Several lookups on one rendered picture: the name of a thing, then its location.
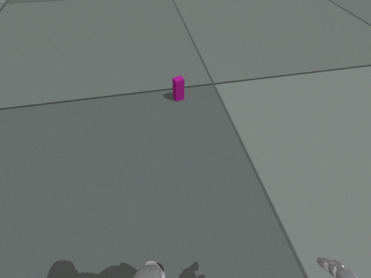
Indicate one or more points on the carton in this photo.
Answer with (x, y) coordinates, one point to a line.
(178, 88)

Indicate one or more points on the right robot hand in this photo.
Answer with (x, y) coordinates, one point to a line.
(335, 268)

